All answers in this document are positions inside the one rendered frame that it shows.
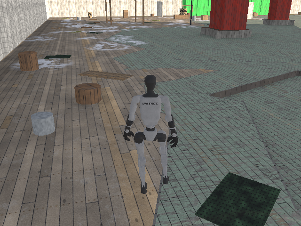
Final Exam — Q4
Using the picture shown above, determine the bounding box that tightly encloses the right robot forearm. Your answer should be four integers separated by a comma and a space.
168, 115, 177, 137

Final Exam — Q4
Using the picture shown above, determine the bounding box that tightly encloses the right robot thigh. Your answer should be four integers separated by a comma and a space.
157, 130, 166, 154

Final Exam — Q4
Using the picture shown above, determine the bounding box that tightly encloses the right robot upper arm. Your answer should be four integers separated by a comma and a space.
160, 95, 172, 122

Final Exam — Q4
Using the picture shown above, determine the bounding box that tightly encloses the left robot shin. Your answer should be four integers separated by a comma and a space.
138, 158, 146, 187

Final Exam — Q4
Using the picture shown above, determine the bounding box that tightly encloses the left robot forearm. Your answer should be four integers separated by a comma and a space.
124, 114, 133, 133

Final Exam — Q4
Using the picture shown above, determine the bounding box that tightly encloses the left robot hand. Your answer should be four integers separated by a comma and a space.
123, 131, 134, 141

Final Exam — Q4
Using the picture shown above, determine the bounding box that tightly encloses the right robot hand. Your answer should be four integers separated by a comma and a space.
167, 136, 178, 148

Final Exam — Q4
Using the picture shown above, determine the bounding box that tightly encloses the left robot upper arm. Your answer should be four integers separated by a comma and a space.
128, 95, 141, 121

